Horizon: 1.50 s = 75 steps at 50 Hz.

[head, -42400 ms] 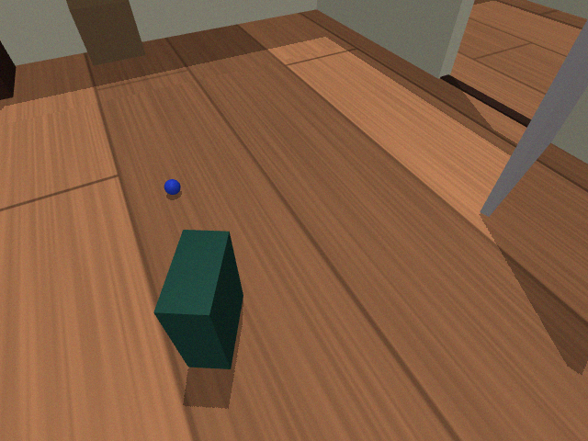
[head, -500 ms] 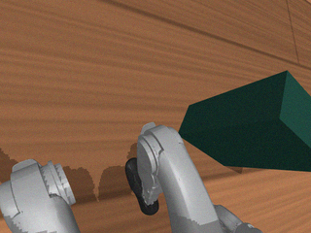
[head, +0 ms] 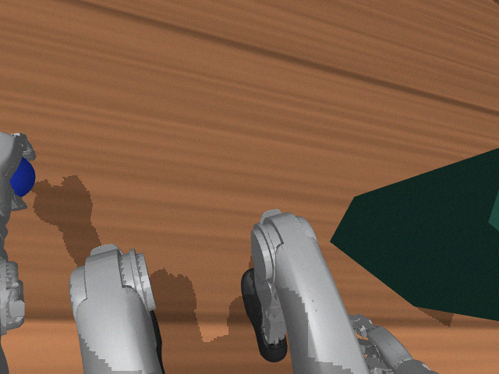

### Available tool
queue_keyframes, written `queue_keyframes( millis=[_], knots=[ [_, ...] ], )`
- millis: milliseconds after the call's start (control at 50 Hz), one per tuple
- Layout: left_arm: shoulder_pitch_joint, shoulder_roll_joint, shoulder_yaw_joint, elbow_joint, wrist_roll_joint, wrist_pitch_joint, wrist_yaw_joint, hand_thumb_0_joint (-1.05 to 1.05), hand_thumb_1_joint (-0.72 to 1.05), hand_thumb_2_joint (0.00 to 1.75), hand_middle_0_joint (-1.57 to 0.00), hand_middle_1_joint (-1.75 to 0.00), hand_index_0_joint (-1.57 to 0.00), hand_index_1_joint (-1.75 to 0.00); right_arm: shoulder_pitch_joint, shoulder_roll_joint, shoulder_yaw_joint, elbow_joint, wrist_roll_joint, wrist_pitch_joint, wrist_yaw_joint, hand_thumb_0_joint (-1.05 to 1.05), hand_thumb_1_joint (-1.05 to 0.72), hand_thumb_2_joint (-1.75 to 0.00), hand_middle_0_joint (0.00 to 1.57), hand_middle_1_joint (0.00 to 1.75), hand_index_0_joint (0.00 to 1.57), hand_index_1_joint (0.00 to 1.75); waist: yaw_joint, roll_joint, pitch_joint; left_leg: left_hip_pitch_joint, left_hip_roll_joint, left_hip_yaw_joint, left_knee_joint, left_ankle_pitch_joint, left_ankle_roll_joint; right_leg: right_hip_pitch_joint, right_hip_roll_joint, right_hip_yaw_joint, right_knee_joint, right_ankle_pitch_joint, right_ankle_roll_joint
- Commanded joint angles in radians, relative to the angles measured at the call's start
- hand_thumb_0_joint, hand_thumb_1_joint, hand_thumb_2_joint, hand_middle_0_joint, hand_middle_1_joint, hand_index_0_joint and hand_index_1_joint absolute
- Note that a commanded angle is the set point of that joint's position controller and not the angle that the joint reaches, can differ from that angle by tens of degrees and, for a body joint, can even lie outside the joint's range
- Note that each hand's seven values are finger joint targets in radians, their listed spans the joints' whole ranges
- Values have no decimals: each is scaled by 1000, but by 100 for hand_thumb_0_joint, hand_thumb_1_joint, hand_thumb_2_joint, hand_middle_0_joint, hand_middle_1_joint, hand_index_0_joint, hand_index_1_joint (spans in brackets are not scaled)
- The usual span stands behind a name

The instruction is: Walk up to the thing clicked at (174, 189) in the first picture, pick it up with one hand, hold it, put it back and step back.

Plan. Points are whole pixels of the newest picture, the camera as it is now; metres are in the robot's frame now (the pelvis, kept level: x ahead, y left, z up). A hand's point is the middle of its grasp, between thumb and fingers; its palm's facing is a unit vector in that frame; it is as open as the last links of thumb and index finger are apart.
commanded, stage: settle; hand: left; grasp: from above
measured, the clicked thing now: (5, 176) +0.46 +0.33 -0.19
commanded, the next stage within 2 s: lift in 0.18 s
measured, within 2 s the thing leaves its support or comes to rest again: neither
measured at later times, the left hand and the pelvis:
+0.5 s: hand out of the picture +0.43 +0.33 -0.12, palm faces -0.44 -0.10 -0.89, open 9.7 cm; pelvis -0.01 +0.00 +0.03, yaw +2 degrees
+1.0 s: hand out of the picture +0.37 +0.33 +0.03, palm faces -0.43 -0.11 -0.90, open 9.7 cm; pelvis -0.01 +0.00 +0.13, yaw +6 degrees
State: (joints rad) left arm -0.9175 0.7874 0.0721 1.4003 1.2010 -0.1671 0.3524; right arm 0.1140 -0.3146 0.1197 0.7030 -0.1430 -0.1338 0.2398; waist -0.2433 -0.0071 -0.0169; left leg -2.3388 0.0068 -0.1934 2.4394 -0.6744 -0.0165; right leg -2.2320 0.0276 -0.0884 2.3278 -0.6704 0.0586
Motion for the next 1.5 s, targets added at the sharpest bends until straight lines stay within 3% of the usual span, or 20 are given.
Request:
queue_keyframes(
  millis=[0, 120, 220, 240, 260, 300, 320, 500, 560, 620, 640, 880, 940, 1060, 1180, 1220, 1260, 1340, 1380, 1480],
  knots=[
    [-318, 277, 45, -191, -16, -18, 16, 0, 77, 80, -109, -77, -112, -75, 217, -248, -90, -11, 10, 25, -32, 0, -91, -90, 20, 30, 20, 30, -17, 306, -689, 493, -6, 125, -244, 174, 42, 369, 35, -75, -241, 223, -86],
    [-333, 318, 82, -225, 2, -42, 5, 0, 75, 84, -108, -78, -110, -76, 223, -252, -100, -20, 12, 55, -61, 0, -90, -90, 20, 30, 20, 30, -4, 327, -689, 517, -13, 129, -268, 154, 36, 339, 30, -77, -253, 181, -96],
    [-362, 290, 59, -261, 2, -48, -5, 0, 75, 90, -108, -79, -109, -78, 235, -234, -107, -18, 18, 69, -77, 0, -90, -90, 20, 30, 20, 30, -3, 342, -727, 542, -11, 133, -294, 137, 38, 349, 29, -65, -263, 169, -95],
    [-356, 297, 67, -254, 4, -47, -3, 0, 75, 83, -111, -80, -113, -78, 242, -247, -113, -17, 19, 70, -82, 0, -94, -91, 20, 30, 20, 30, -5, 330, -723, 549, -13, 136, -292, 142, 39, 337, 23, -72, -269, 181, -94],
    [-342, 290, 58, -242, 4, -43, -7, 0, 67, 84, -103, -72, -105, -71, 246, -241, -111, -20, 20, 69, -82, 0, -88, -89, 20, 30, 20, 30, -6, 340, -715, 552, -13, 135, -303, 141, 38, 345, 24, -72, -272, 176, -96],
    [-336, 281, 62, -273, -6, -30, -13, 0, 63, 82, -99, -70, -101, -68, 248, -240, -122, -19, 27, 71, -86, 0, -88, -89, 20, 30, 20, 30, 11, 352, -745, 589, -13, 136, -327, 149, 36, 341, 18, -72, -274, 193, -96],
    [-346, 289, 63, -288, -9, -26, -17, 0, 69, 76, -106, -76, -108, -73, 248, -238, -126, -20, 30, 74, -87, 0, -93, -91, 20, 30, 20, 30, 15, 365, -774, 605, -10, 137, -332, 150, 36, 351, 21, -67, -275, 192, -97],
    [-238, 246, 56, -402, -50, 24, -101, 0, 71, 82, -104, -77, -106, -74, 251, -221, -172, -27, 72, 99, -109, 0, -91, -90, 20, 30, 20, 30, 65, 361, -808, 690, -13, 142, -432, 166, 35, 385, 8, -48, -329, 210, -100],
    [-232, 211, 35, -467, -66, 25, -130, 0, 72, 82, -105, -76, -107, -74, 254, -204, -179, -47, 83, 110, -118, 0, -91, -90, 20, 30, 20, 30, 53, 327, -782, 681, -13, 140, -468, 131, 42, 411, 7, -39, -374, 184, -97],
    [-187, 217, 44, -520, -89, 26, -151, 0, 68, 83, -102, -78, -104, -75, 240, -199, -185, -62, 93, 115, -130, 0, -91, -90, 20, 30, 20, 30, 79, 304, -800, 701, -12, 139, -507, 92, 47, 448, 9, -30, -412, 147, -95],
    [-163, 174, 23, -526, -96, 29, -159, 0, 69, 85, -103, -80, -105, -77, 243, -194, -187, -64, 96, 116, -132, 0, -91, -90, 20, 30, 20, 30, 71, 294, -790, 711, -12, 140, -518, 106, 47, 458, 6, -30, -425, 165, -93],
    [-52, 111, 1, -763, -156, 72, -199, 0, 68, 85, -99, -85, -102, -82, 199, -169, -212, -107, 136, 131, -185, 0, -91, -90, 20, 30, 20, 30, 115, 274, -808, 917, -3, 109, -740, 74, 42, 604, 3, -14, -588, 151, -86],
    [7, 85, -3, -785, -166, 91, -203, 0, 65, 86, -96, -86, -99, -83, 177, -163, -213, -108, 145, 131, -201, 0, -90, -90, 20, 30, 20, 30, 122, 278, -766, 983, 1, 83, -825, 47, 35, 634, 1, -16, -627, 142, -83],
    [112, 28, -37, -883, -192, 136, -213, 0, 65, 86, -97, -86, -100, -83, 153, -133, -210, -116, 157, 136, -230, 0, -90, -90, 20, 30, 20, 30, 132, 223, -769, 1112, 1, 133, -914, 126, 39, 820, 4, 12, -794, 183, -78],
    [176, 10, -37, -940, -207, 162, -214, 0, 63, 86, -94, -88, -97, -84, 129, -113, -201, -110, 171, 137, -264, 0, -90, -90, 20, 30, 20, 30, 144, 194, -696, 1246, 6, 129, -1071, 108, 37, 970, 4, 28, -933, 173, -74],
    [192, -33, -72, -933, -205, 170, -216, 0, 63, 87, -96, -86, -98, -83, 126, -103, -196, -103, 174, 134, -275, 0, -90, -90, 20, 30, 20, 30, 133, 177, -640, 1277, 3, 143, -1116, 109, 37, 1021, 6, 38, -1002, 168, -74],
    [251, -31, -51, -890, -216, 178, -214, 0, 63, 87, -95, -86, -97, -83, 124, -102, -194, -96, 179, 129, -283, 0, -90, -90, 20, 30, 20, 30, 152, 143, -612, 1320, 6, 134, -1167, 131, 35, 1087, 7, 41, -1045, 178, -74],
    [238, -79, -98, -862, -206, 176, -221, 0, 61, 87, -93, -87, -96, -85, 124, -91, -193, -85, 183, 119, -296, 0, -90, -90, 20, 30, 20, 30, 151, 137, -530, 1404, 8, 138, -1263, 146, 30, 1160, 9, 54, -1140, 186, -77],
    [279, -91, -91, -815, -216, 171, -219, 0, 63, 88, -96, -86, -98, -84, 123, -90, -194, -81, 183, 108, -300, 0, -90, -90, 20, 30, 20, 30, 157, 105, -475, 1417, 10, 134, -1313, 124, 31, 1208, 9, 58, -1195, 168, -73],
    [284, -143, -133, -800, -207, 155, -209, 0, 62, 84, -93, -87, -96, -83, 140, -76, -196, -70, 181, 85, -305, 0, -90, -90, 20, 30, 20, 30, 164, 84, -481, 1522, -2, 161, -1382, 241, 29, 1356, 10, 78, -1303, 254, -75]
  ],
)
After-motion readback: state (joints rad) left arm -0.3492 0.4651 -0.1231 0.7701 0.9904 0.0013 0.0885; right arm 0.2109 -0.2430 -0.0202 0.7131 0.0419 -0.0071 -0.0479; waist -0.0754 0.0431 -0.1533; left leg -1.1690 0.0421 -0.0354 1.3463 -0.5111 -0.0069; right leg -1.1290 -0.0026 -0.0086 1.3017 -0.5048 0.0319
